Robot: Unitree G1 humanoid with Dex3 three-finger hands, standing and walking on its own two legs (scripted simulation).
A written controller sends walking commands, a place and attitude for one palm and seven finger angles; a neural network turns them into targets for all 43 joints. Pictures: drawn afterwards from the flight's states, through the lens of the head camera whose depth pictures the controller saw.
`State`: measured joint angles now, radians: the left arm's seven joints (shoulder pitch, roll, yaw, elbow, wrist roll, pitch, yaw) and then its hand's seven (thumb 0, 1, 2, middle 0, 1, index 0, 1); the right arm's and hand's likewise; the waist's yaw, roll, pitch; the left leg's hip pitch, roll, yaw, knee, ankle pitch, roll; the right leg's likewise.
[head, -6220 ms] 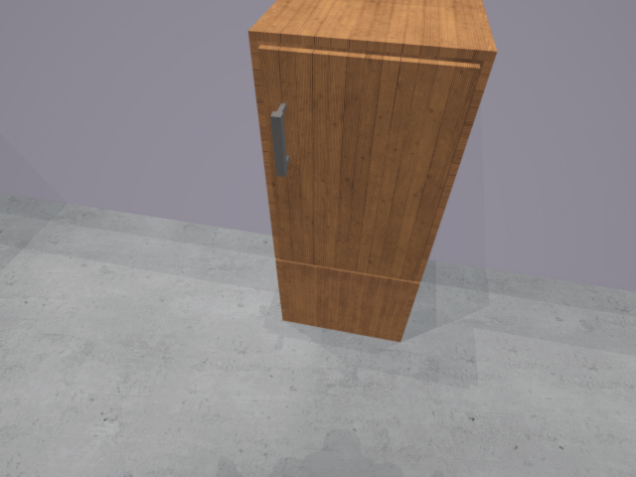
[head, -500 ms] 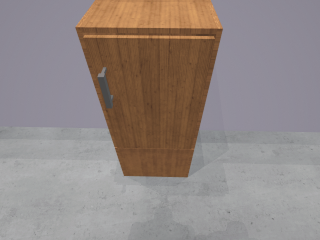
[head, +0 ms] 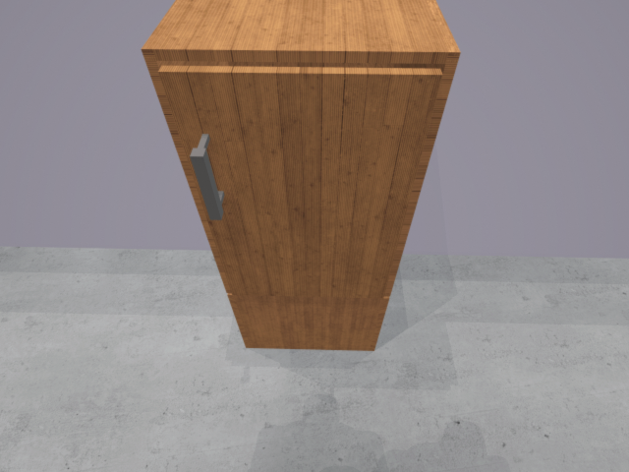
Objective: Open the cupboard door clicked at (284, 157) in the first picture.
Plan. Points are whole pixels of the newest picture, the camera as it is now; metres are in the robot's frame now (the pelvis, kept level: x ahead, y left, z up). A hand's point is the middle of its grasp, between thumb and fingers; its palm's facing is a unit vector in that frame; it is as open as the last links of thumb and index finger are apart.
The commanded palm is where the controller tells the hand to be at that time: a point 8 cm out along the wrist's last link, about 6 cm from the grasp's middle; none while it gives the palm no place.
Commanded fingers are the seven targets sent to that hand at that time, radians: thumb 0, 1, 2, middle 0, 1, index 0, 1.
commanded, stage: come to a stop and stand still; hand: left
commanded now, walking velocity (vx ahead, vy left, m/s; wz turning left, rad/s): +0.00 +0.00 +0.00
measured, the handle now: (210, 178) +0.54 +0.21 +0.05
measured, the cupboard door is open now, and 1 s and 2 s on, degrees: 0 0 0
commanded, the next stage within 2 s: look again from close up in 0.74 s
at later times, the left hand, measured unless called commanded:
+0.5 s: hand out of the picture +0.05 +0.18 -0.16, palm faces -0.01 -0.97 -0.26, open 7.4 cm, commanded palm none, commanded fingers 0.00 0.90 0.90 -0.20 -0.30 -0.20 -0.30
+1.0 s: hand out of the picture +0.01 +0.16 -0.16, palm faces +0.01 -0.97 -0.24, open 7.4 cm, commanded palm none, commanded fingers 0.00 0.90 0.90 -0.20 -0.30 -0.20 -0.30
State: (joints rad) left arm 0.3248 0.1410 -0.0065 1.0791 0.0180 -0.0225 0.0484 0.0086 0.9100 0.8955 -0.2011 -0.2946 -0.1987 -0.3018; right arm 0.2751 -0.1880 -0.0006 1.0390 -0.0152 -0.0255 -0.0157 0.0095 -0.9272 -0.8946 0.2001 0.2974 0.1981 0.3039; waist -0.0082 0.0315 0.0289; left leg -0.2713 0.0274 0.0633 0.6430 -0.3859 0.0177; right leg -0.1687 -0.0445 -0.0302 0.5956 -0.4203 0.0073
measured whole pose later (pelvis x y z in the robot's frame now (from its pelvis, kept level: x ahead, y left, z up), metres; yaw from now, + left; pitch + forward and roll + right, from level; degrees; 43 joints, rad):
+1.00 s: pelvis +0.00 -0.03 +0.01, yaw +0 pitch +0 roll +1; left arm 0.26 0.20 0.01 1.07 0.02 0.00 0.03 0.01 0.91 0.90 -0.20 -0.29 -0.20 -0.30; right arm 0.20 -0.19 0.01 1.10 -0.01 -0.01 -0.02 0.01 -0.91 -0.89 0.20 0.30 0.20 0.30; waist 0.00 -0.02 0.04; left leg -0.20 0.04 0.06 0.51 -0.31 -0.03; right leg -0.12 -0.03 -0.04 0.50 -0.39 0.00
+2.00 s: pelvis -0.10 -0.04 -0.08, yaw +2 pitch +10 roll -2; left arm 0.24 0.26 0.27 0.16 -0.32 -0.48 -0.39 0.02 0.43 0.69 -0.23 -0.60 -0.23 -0.61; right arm 0.20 -0.26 0.00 0.58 0.03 -0.27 -0.09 0.01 -0.91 -0.89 0.20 0.30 0.20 0.30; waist 0.04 0.01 -0.10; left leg -0.89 0.08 -0.06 1.15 -0.44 -0.04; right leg -0.76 -0.01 -0.12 1.15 -0.56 -0.04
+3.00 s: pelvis -0.07 -0.01 -0.02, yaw +2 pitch +6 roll -2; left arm -0.05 0.42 0.43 0.35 -0.34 -0.18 -0.49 -0.01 -0.49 0.30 -0.30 -1.19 -0.30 -1.20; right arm 0.27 -0.27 0.07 0.58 0.04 -0.21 -0.10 0.01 -0.90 -0.89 0.21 0.30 0.20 0.31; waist 0.01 0.04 -0.06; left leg -0.61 0.05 0.00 0.85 -0.35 0.00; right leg -0.48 -0.02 -0.08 0.80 -0.42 0.01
